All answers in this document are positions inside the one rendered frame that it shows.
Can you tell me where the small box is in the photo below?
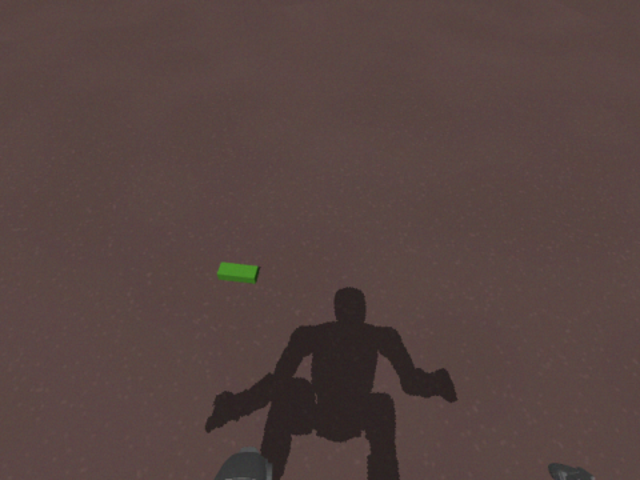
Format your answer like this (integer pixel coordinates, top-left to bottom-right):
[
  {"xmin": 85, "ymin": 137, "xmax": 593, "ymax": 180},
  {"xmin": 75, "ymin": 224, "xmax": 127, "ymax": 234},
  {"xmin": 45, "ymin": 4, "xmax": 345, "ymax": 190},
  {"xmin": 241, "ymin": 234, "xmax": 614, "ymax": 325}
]
[{"xmin": 217, "ymin": 262, "xmax": 259, "ymax": 284}]

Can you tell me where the right robot hand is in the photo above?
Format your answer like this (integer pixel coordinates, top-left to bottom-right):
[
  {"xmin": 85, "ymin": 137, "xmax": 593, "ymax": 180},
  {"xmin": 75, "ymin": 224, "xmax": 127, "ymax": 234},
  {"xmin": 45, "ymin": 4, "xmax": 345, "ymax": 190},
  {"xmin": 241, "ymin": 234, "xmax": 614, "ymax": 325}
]
[{"xmin": 548, "ymin": 463, "xmax": 595, "ymax": 480}]

